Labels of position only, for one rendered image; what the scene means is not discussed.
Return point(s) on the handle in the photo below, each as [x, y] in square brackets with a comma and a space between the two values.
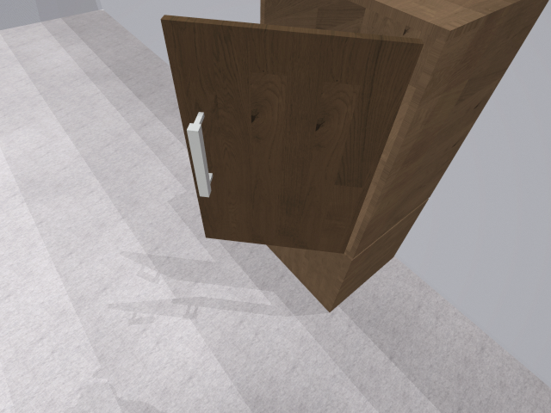
[198, 153]

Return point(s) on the cupboard door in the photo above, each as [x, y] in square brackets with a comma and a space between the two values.
[296, 120]

